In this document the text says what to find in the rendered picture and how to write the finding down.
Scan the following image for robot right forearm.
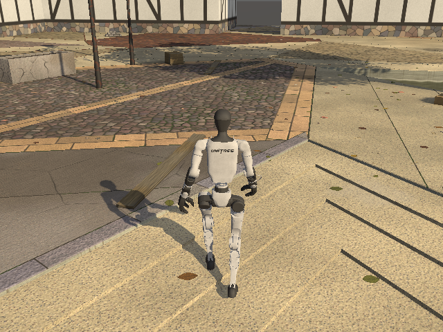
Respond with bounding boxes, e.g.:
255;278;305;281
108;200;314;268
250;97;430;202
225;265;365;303
247;167;257;188

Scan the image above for robot right shin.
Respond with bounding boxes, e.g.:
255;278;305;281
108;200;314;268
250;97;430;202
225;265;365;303
229;238;241;288

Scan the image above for humanoid robot torso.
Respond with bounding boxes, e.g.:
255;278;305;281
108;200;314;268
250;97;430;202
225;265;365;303
206;136;238;208

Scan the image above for robot right hand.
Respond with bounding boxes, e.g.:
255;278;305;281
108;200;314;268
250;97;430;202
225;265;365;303
241;184;257;196

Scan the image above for robot left forearm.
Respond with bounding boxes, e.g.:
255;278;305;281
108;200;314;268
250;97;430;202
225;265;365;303
181;167;195;199

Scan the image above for robot left upper arm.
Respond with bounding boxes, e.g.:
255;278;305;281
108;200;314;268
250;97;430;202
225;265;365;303
189;139;208;178

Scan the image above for robot right upper arm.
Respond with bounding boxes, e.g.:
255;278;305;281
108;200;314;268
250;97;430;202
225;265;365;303
237;139;254;177

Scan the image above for robot left hand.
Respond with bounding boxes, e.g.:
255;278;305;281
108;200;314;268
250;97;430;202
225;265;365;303
178;195;194;214

